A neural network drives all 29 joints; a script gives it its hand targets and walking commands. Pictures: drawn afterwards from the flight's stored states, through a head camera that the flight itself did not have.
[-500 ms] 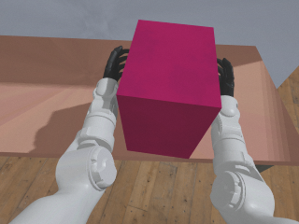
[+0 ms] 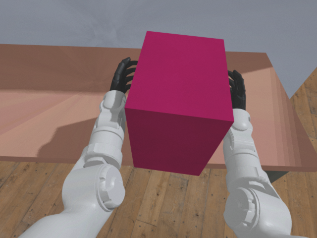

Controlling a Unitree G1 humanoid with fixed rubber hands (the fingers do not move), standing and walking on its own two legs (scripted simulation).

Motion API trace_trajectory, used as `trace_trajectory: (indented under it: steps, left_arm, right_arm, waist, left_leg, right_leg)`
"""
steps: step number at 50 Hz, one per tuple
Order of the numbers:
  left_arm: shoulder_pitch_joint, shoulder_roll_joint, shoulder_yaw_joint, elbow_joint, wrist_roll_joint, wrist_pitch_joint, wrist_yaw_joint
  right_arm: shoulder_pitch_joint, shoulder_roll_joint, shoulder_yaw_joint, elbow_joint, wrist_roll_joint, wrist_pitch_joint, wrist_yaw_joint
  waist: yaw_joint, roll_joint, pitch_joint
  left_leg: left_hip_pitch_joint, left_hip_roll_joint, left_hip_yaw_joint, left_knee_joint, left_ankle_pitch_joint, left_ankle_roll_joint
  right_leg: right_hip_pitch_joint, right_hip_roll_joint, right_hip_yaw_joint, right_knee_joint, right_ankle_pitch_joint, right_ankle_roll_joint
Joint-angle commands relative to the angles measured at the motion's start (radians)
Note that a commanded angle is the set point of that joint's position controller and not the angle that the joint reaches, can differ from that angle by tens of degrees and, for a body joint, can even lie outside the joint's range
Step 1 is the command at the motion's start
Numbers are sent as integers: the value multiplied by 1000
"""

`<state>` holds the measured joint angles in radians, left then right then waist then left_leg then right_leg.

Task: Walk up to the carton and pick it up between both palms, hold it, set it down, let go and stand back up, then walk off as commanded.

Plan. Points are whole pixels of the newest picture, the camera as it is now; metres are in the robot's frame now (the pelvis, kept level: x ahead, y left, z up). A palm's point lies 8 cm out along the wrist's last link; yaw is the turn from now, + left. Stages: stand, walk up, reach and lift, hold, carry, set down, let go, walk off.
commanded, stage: reach and lift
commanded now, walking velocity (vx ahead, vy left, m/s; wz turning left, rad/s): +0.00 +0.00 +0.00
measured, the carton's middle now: (174, 108) +0.45 -0.04 +0.05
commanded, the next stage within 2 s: none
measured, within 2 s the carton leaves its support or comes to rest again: leaves its support in 0.08 s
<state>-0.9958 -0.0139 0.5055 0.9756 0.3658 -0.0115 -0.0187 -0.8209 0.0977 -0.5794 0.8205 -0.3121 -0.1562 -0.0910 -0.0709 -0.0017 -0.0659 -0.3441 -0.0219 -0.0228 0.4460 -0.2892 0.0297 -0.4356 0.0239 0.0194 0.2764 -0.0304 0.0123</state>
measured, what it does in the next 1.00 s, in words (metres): stands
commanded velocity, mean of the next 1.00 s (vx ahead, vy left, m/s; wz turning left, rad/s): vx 0.00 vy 0.00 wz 0.00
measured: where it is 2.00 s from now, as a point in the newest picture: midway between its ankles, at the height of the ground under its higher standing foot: outside the picture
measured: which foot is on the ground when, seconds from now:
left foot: down 0.00-1.00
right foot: down 0.00-1.00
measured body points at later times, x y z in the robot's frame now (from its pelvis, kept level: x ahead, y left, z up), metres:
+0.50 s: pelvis -0.01 -0.01 +0.00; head +0.03 +0.01 +0.45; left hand +0.46 +0.12 +0.14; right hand +0.42 -0.17 +0.13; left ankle -0.05 +0.09 -0.74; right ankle +0.05 -0.13 -0.74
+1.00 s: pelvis -0.02 +0.00 +0.00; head -0.05 +0.02 +0.45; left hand +0.42 +0.14 +0.22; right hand +0.40 -0.15 +0.20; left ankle -0.05 +0.09 -0.74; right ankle +0.05 -0.13 -0.74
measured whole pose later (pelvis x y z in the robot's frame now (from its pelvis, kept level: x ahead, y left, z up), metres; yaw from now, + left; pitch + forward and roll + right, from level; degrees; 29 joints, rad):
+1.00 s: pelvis -0.02 +0.00 +0.00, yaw +0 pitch +2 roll -2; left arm -0.97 0.02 0.39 0.81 0.25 0.36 0.06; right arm -0.88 0.03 -0.37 0.87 -0.15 0.10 -0.14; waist -0.05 0.00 -0.15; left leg -0.20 -0.02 -0.02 0.45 -0.29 0.03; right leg -0.29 0.02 0.02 0.27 -0.03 0.01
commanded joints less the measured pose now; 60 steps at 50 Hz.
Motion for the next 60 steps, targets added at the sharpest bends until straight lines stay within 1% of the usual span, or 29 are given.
trace_trajectory:
  steps: [1, 3, 4, 6, 7, 10, 15, 20, 23, 24, 26, 27, 28, 29, 30, 34, 38, 39, 42, 45, 46, 48, 49, 52, 53, 54, 56, 58, 60]
  left_arm:
    - [-562, -553, -333, -38, -58, 2, -29]
    - [-559, -542, -330, -18, -60, 7, -27]
    - [-589, -535, -329, -21, -63, 6, -25]
    - [-583, -522, -312, -12, -63, 15, -28]
    - [-625, -545, -327, -18, -72, 12, -27]
    - [-617, -507, -308, 9, -72, 12, -28]
    - [-607, -496, -308, -11, -71, 41, -27]
    - [-619, -565, -382, -114, -136, 67, -13]
    - [-674, -569, -426, -181, -168, 57, -1]
    - [-674, -574, -437, -149, -178, 73, -4]
    - [-699, -606, -471, -225, -203, 83, 4]
    - [-673, -638, -493, -221, -220, 101, 3]
    - [-634, -622, -486, -197, -217, 118, 0]
    - [-614, -647, -500, -226, -219, 137, 1]
    - [-585, -633, -479, -200, -207, 159, -3]
    - [-527, -591, -423, -173, -158, 244, -36]
    - [-603, -607, -447, -275, -174, 273, -40]
    - [-635, -628, -486, -298, -193, 285, -38]
    - [-587, -642, -484, -253, -186, 327, -41]
    - [-610, -609, -453, -283, -160, 345, -45]
    - [-566, -608, -452, -233, -151, 363, -49]
    - [-555, -571, -388, -172, -105, 399, -60]
    - [-581, -575, -377, -241, -109, 403, -69]
    - [-642, -595, -383, -247, -124, 426, -64]
    - [-662, -607, -403, -266, -148, 421, -65]
    - [-687, -617, -412, -296, -153, 421, -54]
    - [-748, -664, -469, -373, -198, 405, -33]
    - [-739, -631, -442, -321, -176, 424, -29]
    - [-687, -617, -417, -275, -165, 447, -33]
  right_arm:
    - [-682, 457, 359, -16, -71, -46, 159]
    - [-683, 467, 386, -18, -61, -38, 160]
    - [-690, 469, 357, -1, -68, -30, 158]
    - [-707, 464, 369, -17, -63, -16, 161]
    - [-729, 460, 358, -6, -64, -13, 161]
    - [-761, 489, 379, -20, -40, 5, 160]
    - [-748, 476, 390, 14, -20, 41, 159]
    - [-787, 488, 468, -45, 55, 62, 157]
    - [-780, 517, 504, -23, 87, 78, 155]
    - [-792, 517, 515, -30, 107, 88, 148]
    - [-832, 521, 558, -80, 149, 86, 144]
    - [-795, 518, 556, -39, 169, 100, 136]
    - [-778, 511, 568, -32, 179, 112, 132]
    - [-781, 506, 584, -57, 207, 114, 133]
    - [-795, 501, 596, -75, 227, 120, 128]
    - [-774, 447, 579, -32, 279, 175, 103]
    - [-843, 464, 615, -100, 319, 184, 94]
    - [-881, 470, 613, -122, 331, 182, 88]
    - [-909, 428, 603, -129, 343, 188, 82]
    - [-874, 431, 585, -61, 326, 207, 85]
    - [-849, 408, 571, -31, 328, 219, 83]
    - [-851, 391, 532, -2, 315, 242, 82]
    - [-876, 404, 531, -35, 316, 237, 78]
    - [-940, 385, 517, -60, 312, 237, 89]
    - [-978, 398, 534, -117, 320, 233, 83]
    - [-1021, 421, 563, -133, 332, 232, 90]
    - [-1069, 442, 579, -179, 343, 218, 100]
    - [-1013, 435, 567, -121, 347, 240, 94]
    - [-1039, 431, 582, -152, 341, 247, 90]
  waist:
    - [16, 89, -751]
    - [35, 77, -722]
    - [17, 75, -704]
    - [39, 56, -677]
    - [21, 70, -693]
    - [48, 43, -668]
    - [54, 57, -585]
    - [49, 82, -720]
    - [44, 79, -791]
    - [30, 76, -767]
    - [38, 103, -862]
    - [11, 109, -829]
    - [20, 103, -812]
    - [17, 122, -812]
    - [34, 120, -807]
    - [22, 105, -567]
    - [36, 86, -571]
    - [9, 104, -577]
    - [-3, 122, -507]
    - [14, 106, -449]
    - [-2, 107, -357]
    - [5, 80, -233]
    - [10, 78, -270]
    - [5, 98, -279]
    - [-6, 77, -332]
    - [29, 74, -387]
    - [15, 93, -503]
    - [13, 83, -433]
    - [36, 62, -396]
  left_leg:
    - [70, 43, 82, -92, 530, -107]
    - [61, 37, 88, -106, 494, -97]
    - [40, 32, 93, -115, 437, -93]
    - [-2, 32, 96, -132, 380, -80]
    - [1, 26, 93, -138, 342, -76]
    - [-75, 10, 103, -168, 220, -47]
    - [-96, 8, 95, -193, 160, -37]
    - [-6, 17, 69, -149, 341, -70]
    - [20, 11, 63, -129, 415, -81]
    - [6, 9, 58, -131, 383, -78]
    - [70, 20, 41, -94, 534, -103]
    - [106, 18, 33, -82, 575, -114]
    - [96, 15, 37, -83, 563, -111]
    - [144, 23, 20, -70, 640, -124]
    - [133, 17, 31, -64, 648, -121]
    - [122, 23, 12, -96, 583, -110]
    - [157, 22, 14, -89, 600, -119]
    - [177, 19, 7, -76, 632, -133]
    - [193, 31, -13, -73, 627, -139]
    - [200, 23, -4, -102, 537, -125]
    - [180, 32, -13, -117, 492, -121]
    - [119, 27, -1, -161, 311, -96]
    - [119, 22, 3, -160, 314, -89]
    - [85, 31, -2, -179, 238, -83]
    - [102, 30, -1, -173, 251, -84]
    - [102, 25, 6, -171, 247, -80]
    - [141, 28, -4, -149, 326, -96]
    - [97, 31, -8, -166, 245, -77]
    - [54, 35, -10, -186, 170, -53]
  right_leg:
    - [679, 5, -128, 105, 297, -29]
    - [688, 3, -119, 103, 280, -27]
    - [687, -1, -121, 96, 249, -28]
    - [729, -6, -114, 103, 233, -19]
    - [718, -6, -116, 101, 204, -23]
    - [771, -17, -96, 104, 178, -13]
    - [776, -19, -95, 101, 122, -10]
    - [786, -6, -97, 121, 210, -22]
    - [791, -1, -88, 128, 265, -19]
    - [793, -6, -85, 130, 268, -18]
    - [778, 5, -85, 144, 322, -22]
    - [750, 5, -88, 135, 341, -24]
    - [766, 3, -80, 128, 350, -29]
    - [752, 7, -84, 133, 352, -30]
    - [775, 4, -74, 133, 386, -33]
    - [809, -1, -62, 99, 305, -28]
    - [811, 9, -64, 100, 292, -24]
    - [785, 16, -76, 100, 314, -24]
    - [737, 23, -80, 79, 242, -33]
    - [733, 16, -76, 49, 159, -33]
    - [720, 16, -73, 48, 121, -39]
    - [713, 13, -74, 21, 9, -33]
    - [743, 17, -80, 32, 34, -32]
    - [730, 17, -90, 29, -31, -30]
    - [737, 25, -90, 35, -4, -30]
    - [747, 24, -84, 37, -8, -27]
    - [758, 33, -89, 50, 36, -24]
    - [760, 29, -87, 48, 5, -21]
    - [775, 29, -85, 50, -11, -19]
